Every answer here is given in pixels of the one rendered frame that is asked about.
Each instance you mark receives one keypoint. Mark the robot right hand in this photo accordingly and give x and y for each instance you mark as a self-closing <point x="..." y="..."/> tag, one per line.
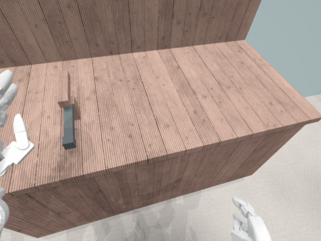
<point x="253" y="229"/>

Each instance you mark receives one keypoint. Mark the robot left hand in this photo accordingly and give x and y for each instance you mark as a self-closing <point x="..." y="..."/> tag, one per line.
<point x="15" y="152"/>

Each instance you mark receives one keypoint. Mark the tap lever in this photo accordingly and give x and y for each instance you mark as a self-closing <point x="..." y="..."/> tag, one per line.
<point x="68" y="141"/>

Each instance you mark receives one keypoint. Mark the counter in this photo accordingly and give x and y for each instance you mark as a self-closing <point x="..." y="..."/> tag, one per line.
<point x="168" y="99"/>

